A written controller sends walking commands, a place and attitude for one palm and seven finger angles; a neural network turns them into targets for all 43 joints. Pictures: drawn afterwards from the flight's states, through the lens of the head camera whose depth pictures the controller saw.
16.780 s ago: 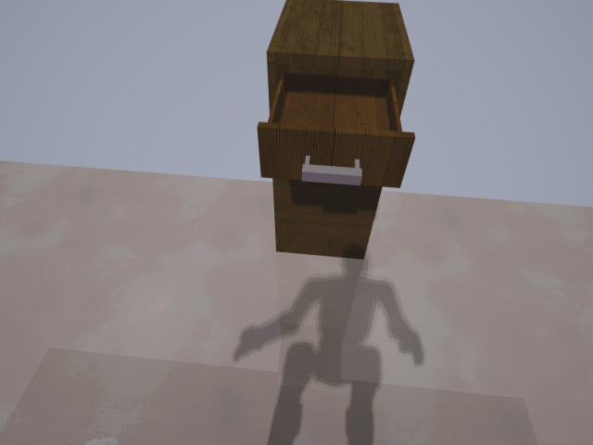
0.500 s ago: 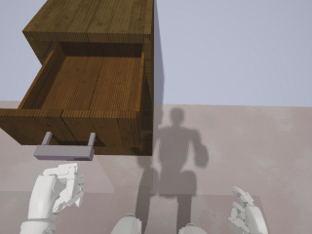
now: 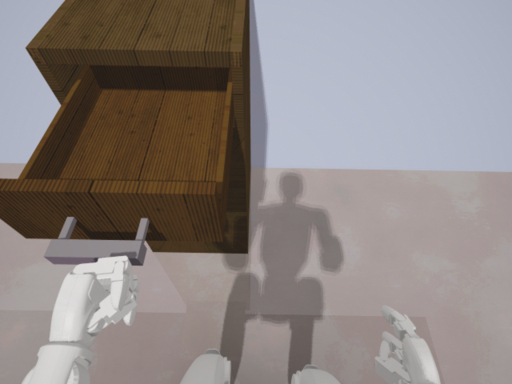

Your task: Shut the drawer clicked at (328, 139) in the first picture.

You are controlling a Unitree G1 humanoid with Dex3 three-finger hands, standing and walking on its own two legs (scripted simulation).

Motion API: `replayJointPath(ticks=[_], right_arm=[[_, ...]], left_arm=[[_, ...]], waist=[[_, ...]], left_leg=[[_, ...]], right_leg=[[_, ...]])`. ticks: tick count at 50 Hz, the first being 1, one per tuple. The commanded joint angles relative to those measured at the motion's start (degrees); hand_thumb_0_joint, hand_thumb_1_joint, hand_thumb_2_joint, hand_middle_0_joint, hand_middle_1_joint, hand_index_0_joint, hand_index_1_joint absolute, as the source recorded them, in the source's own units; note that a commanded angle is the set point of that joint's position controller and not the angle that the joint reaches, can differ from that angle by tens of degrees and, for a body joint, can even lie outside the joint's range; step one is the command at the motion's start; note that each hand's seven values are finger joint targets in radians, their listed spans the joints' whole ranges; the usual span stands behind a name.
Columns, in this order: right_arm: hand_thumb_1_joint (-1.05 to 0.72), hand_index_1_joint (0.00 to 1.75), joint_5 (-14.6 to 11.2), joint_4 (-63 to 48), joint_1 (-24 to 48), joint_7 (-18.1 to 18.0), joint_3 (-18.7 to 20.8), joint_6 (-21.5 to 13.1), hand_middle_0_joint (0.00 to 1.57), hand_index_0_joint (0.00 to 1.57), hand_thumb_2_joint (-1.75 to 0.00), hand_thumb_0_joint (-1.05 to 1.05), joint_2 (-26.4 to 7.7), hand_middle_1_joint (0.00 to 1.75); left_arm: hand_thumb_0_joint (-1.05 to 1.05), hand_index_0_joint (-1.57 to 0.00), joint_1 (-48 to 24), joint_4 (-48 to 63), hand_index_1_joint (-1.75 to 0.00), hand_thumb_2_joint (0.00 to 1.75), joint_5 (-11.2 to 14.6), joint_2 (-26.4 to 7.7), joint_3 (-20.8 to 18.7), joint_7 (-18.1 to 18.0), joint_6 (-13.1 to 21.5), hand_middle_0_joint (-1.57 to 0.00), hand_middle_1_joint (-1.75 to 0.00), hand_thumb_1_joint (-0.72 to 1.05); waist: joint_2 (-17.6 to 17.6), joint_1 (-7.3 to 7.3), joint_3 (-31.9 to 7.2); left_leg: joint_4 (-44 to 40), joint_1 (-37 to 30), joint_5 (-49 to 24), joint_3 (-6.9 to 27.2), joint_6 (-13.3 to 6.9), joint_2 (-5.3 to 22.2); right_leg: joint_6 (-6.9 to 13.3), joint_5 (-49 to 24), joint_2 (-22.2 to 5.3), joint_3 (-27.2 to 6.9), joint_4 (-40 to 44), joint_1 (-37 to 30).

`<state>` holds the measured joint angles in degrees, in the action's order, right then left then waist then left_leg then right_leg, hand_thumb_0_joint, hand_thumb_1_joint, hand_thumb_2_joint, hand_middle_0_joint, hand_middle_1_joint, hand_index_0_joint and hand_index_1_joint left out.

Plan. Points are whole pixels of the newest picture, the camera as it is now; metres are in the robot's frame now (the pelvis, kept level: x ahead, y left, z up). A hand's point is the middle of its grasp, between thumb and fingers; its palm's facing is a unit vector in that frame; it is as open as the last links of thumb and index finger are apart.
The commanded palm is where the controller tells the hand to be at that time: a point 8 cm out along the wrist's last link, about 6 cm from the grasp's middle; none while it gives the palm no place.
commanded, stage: push the drawer shut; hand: left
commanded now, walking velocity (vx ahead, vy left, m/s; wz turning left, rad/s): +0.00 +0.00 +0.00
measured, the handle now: (102, 238) +0.31 +0.24 +0.06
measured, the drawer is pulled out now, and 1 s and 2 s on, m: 0.28 0.18 0.06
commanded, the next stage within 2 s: none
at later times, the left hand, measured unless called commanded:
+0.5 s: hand (139, 267) +0.27 +0.18 +0.06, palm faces +0.00 -1.00 -0.06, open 3.4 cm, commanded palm +0.27 +0.23 +0.06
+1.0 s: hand (147, 226) +0.33 +0.19 +0.06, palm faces +0.01 -1.00 -0.06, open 3.4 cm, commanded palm +0.32 +0.24 +0.06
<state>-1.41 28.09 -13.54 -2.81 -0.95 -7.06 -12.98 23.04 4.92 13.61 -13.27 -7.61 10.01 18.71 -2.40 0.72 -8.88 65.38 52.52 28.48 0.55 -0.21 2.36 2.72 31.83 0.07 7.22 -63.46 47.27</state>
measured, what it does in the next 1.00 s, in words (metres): stands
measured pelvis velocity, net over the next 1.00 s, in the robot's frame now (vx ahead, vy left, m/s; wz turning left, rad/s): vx -0.01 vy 0.01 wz -0.01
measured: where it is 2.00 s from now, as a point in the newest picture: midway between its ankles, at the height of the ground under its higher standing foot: outside the picture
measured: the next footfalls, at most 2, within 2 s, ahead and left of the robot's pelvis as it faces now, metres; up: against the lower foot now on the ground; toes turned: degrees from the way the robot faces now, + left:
none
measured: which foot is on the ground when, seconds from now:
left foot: down 0.00-1.00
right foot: down 0.00-1.00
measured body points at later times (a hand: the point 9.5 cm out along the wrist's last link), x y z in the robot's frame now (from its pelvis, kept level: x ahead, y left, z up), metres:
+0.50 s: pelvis -0.01 +0.00 +0.00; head +0.05 +0.00 +0.45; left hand +0.26 +0.23 +0.06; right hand +0.16 -0.24 -0.08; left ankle +0.03 +0.12 -0.65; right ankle -0.01 -0.09 -0.65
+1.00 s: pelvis -0.01 +0.01 +0.01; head +0.07 +0.01 +0.45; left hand +0.33 +0.24 +0.06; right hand +0.13 -0.24 -0.09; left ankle +0.03 +0.12 -0.65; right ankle -0.01 -0.09 -0.65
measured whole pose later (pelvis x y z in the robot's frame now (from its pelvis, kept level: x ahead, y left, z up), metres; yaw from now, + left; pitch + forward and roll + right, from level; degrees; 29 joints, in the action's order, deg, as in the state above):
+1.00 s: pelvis -0.01 +0.01 +0.01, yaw -1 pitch +15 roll -2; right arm -1.5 34.1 -14.1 -2.4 -1.6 -5.8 -14.4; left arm -7.9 -23.1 11.7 -15.1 -10.4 9.1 19.9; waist -1.6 2.2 -7.0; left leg 61.1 50.9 25.6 -1.0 -0.9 2.1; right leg 2.0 28.7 -0.1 5.6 -59.9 46.6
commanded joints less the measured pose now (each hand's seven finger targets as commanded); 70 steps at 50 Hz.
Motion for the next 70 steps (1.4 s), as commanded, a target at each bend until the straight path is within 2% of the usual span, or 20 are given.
replayJointPath(ticks=[1, 6, 9, 10, 11, 15, 18, 23, 25, 27, 28, 33, 36, 38, 43, 49, 51, 55, 64, 70], right_arm=[[-0.90, 0.30, 0.16, -8.07, 1.53, -0.87, 3.01, -3.45, 0.20, 0.20, -0.90, 0.00, -7.52, 0.30], [-0.90, 0.30, 0.21, -6.65, 1.25, -1.08, 2.84, -4.19, 0.20, 0.20, -0.90, 0.00, -8.16, 0.30], [-0.90, 0.30, 0.16, -6.25, 1.09, -1.01, 2.91, -4.46, 0.20, 0.20, -0.90, 0.00, -8.33, 0.30], [-0.90, 0.30, 0.18, -6.31, 1.21, -1.00, 2.72, -4.59, 0.20, 0.20, -0.90, 0.00, -8.34, 0.30], [-0.90, 0.30, 0.19, -5.80, 1.06, -1.14, 2.75, -4.58, 0.20, 0.20, -0.90, 0.00, -8.54, 0.30], [-0.90, 0.30, -0.10, -5.31, 1.31, -1.15, 2.70, -4.67, 0.20, 0.20, -0.90, 0.00, -8.72, 0.30], [-0.90, 0.30, -0.22, -5.12, 1.70, -1.08, 2.50, -4.66, 0.20, 0.20, -0.90, 0.00, -8.70, 0.30], [-0.90, 0.30, -0.14, -4.39, 1.51, -1.09, 2.33, -4.22, 0.20, 0.20, -0.90, 0.00, -8.96, 0.30], [-0.90, 0.30, -0.18, -4.18, 1.57, -1.02, 2.30, -4.14, 0.20, 0.20, -0.90, 0.00, -8.95, 0.30], [-0.90, 0.30, -0.10, -4.07, 1.61, -0.89, 2.33, -4.00, 0.20, 0.20, -0.90, 0.00, -8.81, 0.30], [-0.90, 0.30, -0.13, -3.80, 1.43, -0.85, 2.31, -3.87, 0.20, 0.20, -0.90, 0.00, -8.88, 0.30], [-0.90, 0.30, -0.11, -3.11, 1.30, -0.73, 2.31, -3.32, 0.20, 0.20, -0.90, 0.00, -9.01, 0.30], [-0.90, 0.30, -0.20, -2.65, 0.94, -0.77, 2.28, -2.88, 0.20, 0.20, -0.90, 0.00, -9.29, 0.30], [-0.90, 0.30, -0.25, -2.08, 0.99, -0.84, 2.31, -2.64, 0.20, 0.20, -0.90, 0.00, -9.30, 0.30], [-0.90, 0.30, -0.17, -1.72, 0.05, -0.43, 2.60, -2.20, 0.20, 0.20, -0.90, 0.00, -9.30, 0.30], [-0.90, 0.30, -0.03, -0.63, -0.88, -0.42, 2.64, -0.81, 0.20, 0.20, -0.90, 0.00, -9.50, 0.30], [-0.90, 0.30, -0.02, -0.39, -1.11, -0.53, 2.61, -0.45, 0.20, 0.20, -0.90, 0.00, -9.64, 0.30], [-0.90, 0.30, 0.02, -0.06, -1.88, -0.26, 2.69, 0.21, 0.20, 0.20, -0.90, 0.00, -9.41, 0.30], [-0.90, 0.30, 0.10, 1.57, -3.63, -0.11, 2.80, 1.37, 0.20, 0.20, -0.90, 0.00, -9.92, 0.30], [-0.90, 0.30, 0.28, 2.13, -4.90, 0.07, 2.86, 2.28, 0.20, 0.20, -0.90, 0.00, -10.21, 0.30]], left_arm=[[0.00, -1.40, -5.63, 12.64, -1.60, 0.90, 1.19, -7.00, -4.22, 0.19, 4.57, -1.40, -1.60, 0.90], [0.00, -1.40, -12.90, 9.72, -1.60, 0.90, 1.09, -6.94, -3.65, -0.06, 5.47, -1.40, -1.60, 0.90], [0.00, -1.40, -13.83, 8.25, -1.60, 0.90, 1.24, -7.74, -4.78, -0.04, 5.71, -1.40, -1.60, 0.90], [0.00, -1.40, -16.06, 8.46, -1.60, 0.90, 1.20, -6.83, -3.35, 0.14, 5.74, -1.40, -1.60, 0.90], [0.00, -1.40, -17.64, 7.42, -1.60, 0.90, 1.20, -8.02, -4.34, 0.14, 5.57, -1.40, -1.60, 0.90], [0.00, -1.40, -20.42, 5.58, -1.60, 0.90, 1.33, -8.45, -4.90, 0.31, 5.06, -1.40, -1.60, 0.90], [0.00, -1.40, -23.32, 4.50, -1.60, 0.90, 1.16, -7.39, -3.26, 0.24, 4.38, -1.40, -1.60, 0.90], [0.00, -1.40, -28.99, -0.03, -1.60, 0.90, 0.65, -8.50, -4.33, -0.82, 3.69, -1.40, -1.60, 0.90], [0.00, -1.40, -31.50, -1.03, -1.60, 0.90, 0.18, -8.18, -3.73, -1.11, 3.94, -1.40, -1.60, 0.90], [0.00, -1.40, -32.29, -2.22, -1.60, 0.90, -0.07, -8.03, -3.94, -1.38, 4.16, -1.40, -1.60, 0.90], [0.00, -1.40, -33.48, -2.84, -1.60, 0.90, 0.04, -8.24, -4.12, -1.49, 4.20, -1.40, -1.60, 0.90], [0.00, -1.40, -37.71, -5.77, -1.60, 0.90, -0.30, -9.46, -5.15, -1.75, 4.47, -1.40, -1.60, 0.90], [0.00, -1.40, -40.07, -8.80, -1.60, 0.90, -0.53, -10.78, -6.18, -1.92, 4.43, -1.40, -1.60, 0.90], [0.00, -1.40, -43.90, -10.15, -1.60, 0.90, -0.58, -10.34, -5.77, -1.86, 4.71, -1.40, -1.60, 0.90], [0.00, -1.40, -44.55, -12.04, -1.60, 0.90, -0.59, -9.51, -5.64, -1.86, 5.30, -1.40, -1.60, 0.90], [0.00, -1.40, -48.82, -17.17, -1.60, 0.90, -0.64, -12.72, -8.84, -1.81, 5.75, -1.40, -1.60, 0.90], [0.00, -1.40, -51.84, -18.14, -1.60, 0.90, -0.71, -14.10, -9.62, -1.49, 6.35, -1.40, -1.60, 0.90], [0.00, -1.40, -52.96, -20.57, -1.60, 0.90, -0.46, -13.44, -9.70, -0.84, 6.63, -1.40, -1.60, 0.90], [0.00, -1.40, -62.90, -27.62, -1.60, 0.90, -1.34, -14.40, -9.58, -0.59, 7.32, -1.40, -1.60, 0.90], [0.00, -1.40, -68.54, -31.31, -1.60, 0.90, -2.22, -15.93, -10.27, -0.76, 7.83, -1.40, -1.60, 0.90]], waist=[[-1.86, 0.92, -12.65], [0.01, 2.58, -10.05], [-0.68, 1.88, -11.81], [-0.31, 2.35, -12.34], [0.18, 2.57, -12.46], [-0.14, 2.13, -13.27], [-2.43, 2.36, -13.20], [1.04, 2.67, -11.74], [0.36, 2.86, -11.96], [-1.13, 2.29, -13.05], [0.15, 2.56, -12.83], [-1.30, 2.28, -14.07], [-0.15, 2.56, -13.44], [-0.43, 3.02, -13.52], [-1.84, 2.38, -16.36], [1.54, 2.82, -15.76], [0.14, 2.94, -15.61], [-1.69, 2.67, -17.26], [-0.15, 4.38, -17.24], [-2.06, 4.45, -19.75]], left_leg=[[-8.34, -11.52, -14.85, 1.33, -1.82, -1.97], [-7.85, -10.50, -12.20, 1.84, -1.86, -1.68], [-8.05, -10.81, -12.24, 1.52, -1.71, -1.80], [-7.95, -10.52, -11.59, 1.42, -1.83, -1.95], [-7.75, -10.26, -11.54, 1.63, -1.93, -1.76], [-8.81, -11.22, -11.02, 1.58, -1.83, -1.82], [-9.62, -12.86, -10.84, 1.72, -1.79, -1.85], [-10.47, -11.55, -8.91, 2.07, -1.76, -1.74], [-10.60, -11.87, -8.59, 1.92, -1.75, -1.75], [-10.90, -12.96, -9.04, 1.81, -1.66, -1.84], [-11.10, -12.78, -8.97, 1.92, -1.66, -1.78], [-11.54, -13.54, -9.27, 1.66, -1.59, -1.81], [-11.72, -12.89, -9.51, 1.72, -1.61, -1.73], [-11.72, -13.25, -8.84, 1.68, -1.49, -1.70], [-12.31, -16.28, -12.34, 1.67, -1.29, -1.65], [-11.95, -13.77, -12.57, 1.01, -1.47, -1.67], [-11.84, -13.69, -12.75, 1.09, -1.47, -1.62], [-12.03, -15.75, -15.55, 0.92, -1.15, -1.59], [-11.73, -15.51, -14.09, 1.51, -1.20, -1.27], [-11.26, -16.55, -15.10, 1.59, -1.07, -1.29]], right_leg=[[-1.61, -17.09, 0.76, -4.96, 10.76, -7.63], [-1.72, -13.71, 0.88, -4.92, 11.02, -4.41], [-1.71, -13.68, 0.65, -5.44, 11.31, -5.56], [-1.90, -13.02, 0.49, -5.81, 11.57, -5.86], [-1.80, -12.63, 0.68, -5.72, 11.44, -5.65], [-1.78, -12.00, 0.52, -5.80, 12.08, -6.35], [-1.70, -11.92, 0.58, -5.57, 12.35, -5.52], [-1.79, -9.83, 0.63, -5.60, 13.07, -5.65], [-1.76, -9.51, 0.51, -5.70, 13.18, -5.42], [-1.62, -10.05, 0.51, -5.66, 12.92, -5.53], [-1.68, -10.18, 0.50, -5.57, 13.05, -5.78], [-1.61, -10.71, 0.45, -5.91, 13.29, -6.43], [-1.54, -11.01, 0.53, -5.95, 13.46, -6.78], [-1.69, -10.56, 0.49, -6.03, 13.39, -5.91], [-1.48, -14.25, 0.59, -5.59, 12.98, -6.88], [-1.91, -15.80, 0.60, -6.49, 13.44, -8.88], [-1.73, -15.84, 0.63, -6.50, 13.06, -8.54], [-1.57, -18.87, 0.68, -6.32, 12.83, -9.06], [-1.73, -17.03, 0.95, -6.16, 12.73, -6.37], [-1.59, -17.50, 1.03, -6.24, 12.21, -5.71]])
